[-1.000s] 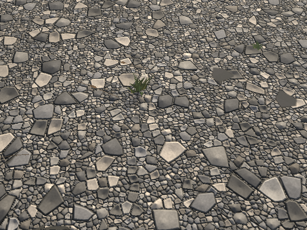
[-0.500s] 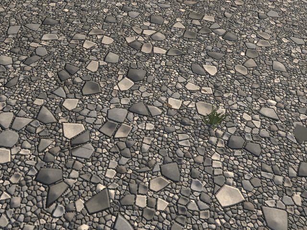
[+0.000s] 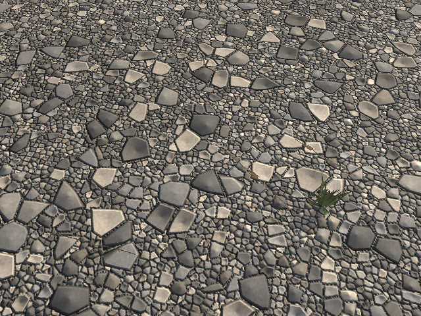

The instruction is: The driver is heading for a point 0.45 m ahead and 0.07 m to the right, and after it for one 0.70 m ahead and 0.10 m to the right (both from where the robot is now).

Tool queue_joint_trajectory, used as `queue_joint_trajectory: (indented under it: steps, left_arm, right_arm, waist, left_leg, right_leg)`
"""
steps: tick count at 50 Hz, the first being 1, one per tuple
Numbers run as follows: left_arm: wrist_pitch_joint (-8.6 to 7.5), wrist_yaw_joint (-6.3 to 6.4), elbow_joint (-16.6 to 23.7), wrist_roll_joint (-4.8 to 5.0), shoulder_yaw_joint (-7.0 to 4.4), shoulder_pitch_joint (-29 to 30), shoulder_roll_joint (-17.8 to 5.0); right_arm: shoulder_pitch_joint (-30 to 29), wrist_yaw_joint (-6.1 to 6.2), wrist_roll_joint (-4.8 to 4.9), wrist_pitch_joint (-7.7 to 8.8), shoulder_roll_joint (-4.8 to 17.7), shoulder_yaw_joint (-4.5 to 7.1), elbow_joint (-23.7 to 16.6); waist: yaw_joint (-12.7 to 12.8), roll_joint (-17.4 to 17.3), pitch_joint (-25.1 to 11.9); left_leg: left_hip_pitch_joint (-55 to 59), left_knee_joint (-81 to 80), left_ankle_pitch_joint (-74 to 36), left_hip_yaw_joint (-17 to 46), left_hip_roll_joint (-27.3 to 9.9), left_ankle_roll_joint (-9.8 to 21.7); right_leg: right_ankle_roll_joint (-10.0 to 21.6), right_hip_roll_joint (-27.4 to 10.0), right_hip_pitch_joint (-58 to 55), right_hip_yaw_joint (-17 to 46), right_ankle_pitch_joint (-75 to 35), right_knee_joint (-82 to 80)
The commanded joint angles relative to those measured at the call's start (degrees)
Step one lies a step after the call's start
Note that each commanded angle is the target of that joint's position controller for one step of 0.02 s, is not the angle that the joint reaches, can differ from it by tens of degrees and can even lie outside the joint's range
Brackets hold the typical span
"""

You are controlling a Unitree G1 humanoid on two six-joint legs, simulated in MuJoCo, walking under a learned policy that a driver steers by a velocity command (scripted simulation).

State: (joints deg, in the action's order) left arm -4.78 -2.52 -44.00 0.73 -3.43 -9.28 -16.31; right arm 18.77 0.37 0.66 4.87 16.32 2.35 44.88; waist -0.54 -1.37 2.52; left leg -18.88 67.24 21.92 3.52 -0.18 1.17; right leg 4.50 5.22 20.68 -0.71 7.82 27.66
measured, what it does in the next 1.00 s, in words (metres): walks ahead, turning right: left foot, then right foot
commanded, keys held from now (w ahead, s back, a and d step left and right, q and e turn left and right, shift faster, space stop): w+e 0.38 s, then e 0.38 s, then no key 0.02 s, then q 0.22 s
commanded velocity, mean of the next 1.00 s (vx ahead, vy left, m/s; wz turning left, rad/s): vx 0.30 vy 0.00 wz -0.43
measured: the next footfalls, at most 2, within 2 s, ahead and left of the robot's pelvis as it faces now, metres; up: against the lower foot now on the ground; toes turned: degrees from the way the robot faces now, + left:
left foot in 0.36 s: +0.40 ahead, +0.12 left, +0.00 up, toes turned -16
right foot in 0.80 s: +0.44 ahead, -0.17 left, +0.00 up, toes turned -29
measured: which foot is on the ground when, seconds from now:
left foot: up 0.00-0.34, down 0.36-0.80, up 0.82-1.00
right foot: down 0.00-0.36, up 0.38-0.78, down 0.80-1.00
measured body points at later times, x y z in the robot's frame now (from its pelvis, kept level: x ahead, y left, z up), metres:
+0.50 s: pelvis +0.28 +0.03 +0.01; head +0.32 +0.03 +0.45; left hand +0.44 +0.29 -0.11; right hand +0.37 -0.27 -0.08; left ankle +0.36 +0.13 -0.73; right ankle +0.18 -0.07 -0.64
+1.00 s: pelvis +0.39 -0.04 +0.00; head +0.42 -0.07 +0.45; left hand +0.68 +0.08 -0.08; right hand +0.37 -0.34 -0.12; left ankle +0.45 +0.11 -0.69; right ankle +0.41 -0.15 -0.73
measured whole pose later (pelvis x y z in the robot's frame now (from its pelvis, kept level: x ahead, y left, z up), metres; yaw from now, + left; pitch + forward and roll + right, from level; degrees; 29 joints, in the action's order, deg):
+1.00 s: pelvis +0.39 -0.04 +0.00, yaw -28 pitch +1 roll +0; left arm 0.2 -0.5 -38.0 -1.7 -1.4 -4.7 -12.9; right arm 8.8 0.7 0.6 -1.1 17.3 2.5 46.3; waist -0.9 -2.2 3.6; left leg -23.3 51.0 27.9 0.9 -4.5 -5.0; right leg 3.3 1.8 20.2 -2.6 8.6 27.8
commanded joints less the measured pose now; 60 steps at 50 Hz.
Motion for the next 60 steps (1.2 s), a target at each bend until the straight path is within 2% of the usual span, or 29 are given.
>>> queue_joint_trajectory:
  steps: [1,4,7,12,15,17,18,19,20,21,22,23,24,26,29,33,36,39,40,41,42,43,44,45,47,49,52,56,60]
  left_arm:
    - [-0.16,0.88,3.25,-0.90,-1.44,-2.67,-6.73]
    - [-0.19,1.75,3.21,0.08,-1.72,-3.11,-7.51]
    - [0.08,2.62,2.58,0.54,-2.40,-5.42,-9.37]
    - [1.51,3.38,0.93,1.43,-2.59,-11.38,-9.48]
    - [2.19,3.65,1.14,1.05,-2.81,-11.43,-9.57]
    - [2.34,3.35,1.86,0.52,-2.02,-10.56,-7.15]
    - [2.14,3.06,3.13,-0.70,-0.64,-11.08,-3.38]
    - [1.46,2.95,4.92,1.18,0.47,-19.05,-0.20]
    - [1.60,3.31,3.67,1.95,-0.64,-17.82,-6.51]
    - [2.07,3.45,4.35,1.46,-1.67,-11.73,-9.76]
    - [2.62,3.72,4.91,0.72,-1.95,-9.03,-9.53]
    - [3.08,3.79,5.59,0.01,-2.35,-7.68,-9.27]
    - [3.75,3.56,5.92,0.24,-2.47,-8.48,-8.06]
    - [4.95,3.32,6.70,0.64,-1.85,-8.45,-5.01]
    - [5.70,2.77,8.63,0.25,-1.18,-5.47,-3.35]
    - [5.56,1.08,10.15,-0.02,-1.27,-1.06,-3.93]
    - [5.98,0.12,12.23,-0.12,-2.06,1.92,-5.57]
    - [6.21,0.18,12.25,-0.40,-3.41,-1.89,-7.37]
    - [6.03,1.17,11.56,-0.75,-4.57,-5.89,-10.74]
    - [5.89,2.70,12.76,-1.84,-5.18,-7.74,-16.46]
    - [5.44,2.73,14.08,-2.14,-3.20,-5.39,-12.39]
    - [4.96,2.18,13.48,-1.88,-1.51,-3.89,-7.11]
    - [4.34,1.87,11.93,-1.51,-0.45,-1.65,-4.38]
    - [4.19,1.72,11.00,-1.35,-0.13,0.61,-3.88]
    - [4.19,2.03,9.62,-2.27,-0.34,4.51,-5.10]
    - [4.06,2.50,8.69,-2.94,-0.68,6.06,-5.59]
    - [4.69,3.66,7.22,-2.28,-1.65,5.63,-8.18]
    - [5.54,4.67,5.57,-1.66,-1.96,5.94,-7.75]
    - [6.41,5.11,4.32,0.16,-2.45,8.16,-7.70]
  right_arm:
    - [-2.88,-0.11,-1.18,2.30,7.54,2.09,-6.48]
    - [-3.75,0.15,-1.74,1.20,5.61,1.65,-7.43]
    - [-11.34,0.16,-1.82,1.28,3.70,0.83,-9.74]
    - [-19.18,-0.84,-0.36,2.07,4.20,0.93,-11.99]
    - [-17.64,-1.12,-0.01,2.59,6.57,1.97,-12.02]
    - [-8.57,-0.58,-0.54,3.06,9.03,3.37,-10.14]
    - [0.27,-0.03,-1.35,2.97,12.33,4.25,-9.49]
    - [3.86,-0.41,-1.75,2.01,16.39,5.23,-7.30]
    - [1.88,-0.67,-1.14,1.68,10.88,4.16,-8.33]
    - [-1.36,-0.42,-1.26,1.42,7.35,3.15,-9.13]
    - [-4.59,-0.47,-1.81,1.12,6.25,2.58,-9.46]
    - [-6.75,-0.58,-1.78,0.80,5.05,2.24,-9.04]
    - [-7.73,-0.58,-1.87,0.78,4.75,2.09,-8.65]
    - [-8.88,-0.55,-1.52,0.86,5.44,2.46,-7.61]
    - [-10.02,0.31,-1.14,-0.02,8.26,3.53,-6.51]
    - [-11.11,0.98,-0.21,-1.26,9.49,3.81,-5.40]
    - [-10.44,0.68,0.95,-1.79,11.01,4.37,-4.38]
    - [-10.64,0.61,2.11,-2.23,11.08,4.56,-3.96]
    - [-6.76,0.33,1.21,-2.05,9.25,3.89,-2.89]
    - [-4.65,-0.19,-2.36,-1.82,4.86,1.93,-4.83]
    - [-2.99,-0.77,-1.88,-2.18,5.59,1.26,-3.87]
    - [-6.13,-1.01,0.12,-3.11,8.93,2.27,-2.93]
    - [-7.58,-0.90,0.72,-3.69,7.50,1.87,-2.96]
    - [-8.22,-0.28,0.27,-4.30,6.49,1.61,-2.14]
    - [-6.07,0.42,-0.20,-5.67,6.35,1.52,-0.79]
    - [-4.63,0.74,-0.11,-6.13,5.65,1.17,0.22]
    - [-6.89,1.11,0.12,-6.70,7.50,1.73,-0.88]
    - [-8.21,0.96,0.11,-7.26,6.56,1.99,-1.97]
    - [-3.04,-0.26,-0.28,-7.20,5.61,2.31,-0.55]
  waist:
    - [0.55,3.89,-3.30]
    - [-0.41,5.05,-1.97]
    - [1.94,4.35,-0.46]
    - [4.83,5.24,-1.35]
    - [2.84,6.86,-2.18]
    - [-2.18,6.44,-7.25]
    - [-5.53,0.04,-15.96]
    - [-1.80,-19.01,-22.00]
    - [-2.73,-13.02,-17.58]
    - [-3.87,-6.73,-10.49]
    - [-2.64,-2.57,-7.22]
    - [-1.28,-2.18,-4.93]
    - [0.33,-4.09,-4.28]
    - [1.18,-6.11,-3.59]
    - [1.12,-5.40,-4.83]
    - [-0.02,-4.23,-5.80]
    - [-0.41,-4.09,-5.08]
    - [2.42,-2.71,-6.72]
    - [3.60,3.01,-9.84]
    - [2.10,18.39,-15.14]
    - [2.54,15.64,-24.83]
    - [3.88,7.84,-21.19]
    - [2.36,6.68,-16.37]
    - [1.49,4.84,-13.56]
    - [-1.03,7.53,-10.44]
    - [-1.09,8.37,-10.02]
    - [0.59,8.50,-8.44]
    - [1.04,8.24,-5.98]
    - [-2.42,7.51,-6.53]
  left_leg:
    - [-17.24,-2.30,-4.43,2.74,-5.47,-0.63]
    - [-15.82,-10.79,-6.43,0.74,-5.54,-3.23]
    - [-13.01,-24.67,-18.94,-0.19,-3.73,-4.71]
    - [-6.66,-37.21,-27.20,0.94,-0.12,-5.07]
    - [-3.85,-40.08,-20.43,2.09,-0.21,-3.09]
    - [10.54,-42.89,-18.24,1.97,-2.18,0.49]
    - [25.15,-41.50,-14.28,11.28,-12.24,4.19]
    - [40.62,-46.68,-2.38,37.49,-24.34,13.47]
    - [37.10,-48.79,1.95,40.83,-24.65,13.03]
    - [30.22,-48.23,-8.74,29.79,-22.06,10.86]
    - [23.62,-47.63,-24.55,20.91,-19.63,9.83]
    - [18.79,-47.30,-36.45,14.59,-17.31,9.40]
    - [15.10,-47.84,-41.58,9.83,-15.75,8.66]
    - [11.49,-50.33,-45.24,4.29,-14.34,9.62]
    - [11.57,-52.16,-46.36,-0.42,-15.33,10.90]
    - [11.63,-51.79,-42.48,-7.04,-14.36,9.24]
    - [14.02,-48.19,-40.08,-7.98,-15.64,8.10]
    - [13.23,-36.36,-42.62,-10.30,-13.78,5.05]
    - [7.88,-26.42,-36.23,-12.06,-9.81,1.70]
    - [-9.82,-7.18,4.32,-13.48,-3.19,-3.06]
    - [-12.90,2.90,20.13,-3.00,-0.86,-4.56]
    - [-12.54,3.12,17.18,-0.09,-3.88,-4.71]
    - [-13.15,-1.19,15.61,0.12,-5.32,-4.43]
    - [-12.27,-6.27,13.39,0.10,-6.37,-4.85]
    - [-2.75,-12.57,7.39,-1.43,-5.38,-6.45]
    - [1.59,-18.27,3.61,-2.46,-4.54,-6.86]
    - [0.17,-19.16,1.74,-3.57,-3.92,-5.89]
    - [-1.98,-19.33,3.43,-4.46,-4.13,-3.95]
    - [5.81,-34.36,-5.79,-7.71,-1.67,-0.32]
  right_leg:
    - [11.92,-15.77,-14.60,25.25,0.61,-16.29]
    - [12.37,-13.89,-8.41,20.03,-4.76,-18.21]
    - [9.88,-10.77,-4.30,15.65,-6.24,-17.96]
    - [7.31,-11.13,-6.89,18.84,-2.09,-13.30]
    - [5.61,-13.17,-12.12,23.86,-2.29,-7.35]
    - [2.94,-9.44,-9.79,22.07,-5.70,3.17]
    - [0.90,-5.64,-3.00,17.08,3.09,19.37]
    - [-2.23,1.21,16.65,9.79,26.65,37.02]
    - [-3.32,-3.46,23.05,11.13,25.47,44.56]
    - [-4.16,-4.97,23.55,10.47,20.72,46.39]
    - [-5.30,-6.44,20.94,8.91,17.91,45.92]
    - [-6.11,-7.46,19.43,8.34,17.16,43.65]
    - [-6.49,-8.76,16.60,7.71,16.54,41.57]
    - [-7.53,-8.70,14.64,4.87,14.80,37.19]
    - [-8.10,-9.55,13.65,3.55,7.39,27.78]
    - [-6.35,-8.80,7.35,1.14,-3.09,16.01]
    - [-4.36,-8.11,5.79,0.10,-0.45,10.68]
    - [-0.87,-4.65,-3.55,-2.22,-2.35,0.74]
    - [1.77,-6.01,-14.19,1.82,-18.34,-3.25]
    - [10.45,-22.81,-30.28,21.98,-49.43,0.47]
    - [19.87,-31.11,-30.78,31.29,-43.78,-2.07]
    - [17.13,-27.06,-25.51,23.90,-38.03,-3.18]
    - [13.03,-22.96,-22.30,18.47,-31.55,-3.40]
    - [10.28,-20.73,-18.77,15.72,-25.54,-4.70]
    - [8.86,-18.06,-8.26,9.99,-22.58,-7.42]
    - [8.92,-17.55,-6.22,7.40,-18.19,-8.51]
    - [10.10,-20.32,-7.16,8.92,-9.79,-9.91]
    - [9.74,-22.36,-8.20,9.01,-3.56,-10.52]
    - [5.49,-20.54,-7.58,3.71,-6.06,-4.40]
Velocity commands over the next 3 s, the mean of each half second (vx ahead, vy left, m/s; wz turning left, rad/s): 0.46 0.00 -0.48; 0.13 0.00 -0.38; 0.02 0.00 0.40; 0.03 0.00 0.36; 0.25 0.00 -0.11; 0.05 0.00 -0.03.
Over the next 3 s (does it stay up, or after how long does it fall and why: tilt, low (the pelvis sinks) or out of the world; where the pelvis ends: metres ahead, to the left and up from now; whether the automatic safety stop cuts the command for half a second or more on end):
stays up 0.66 -0.08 0.01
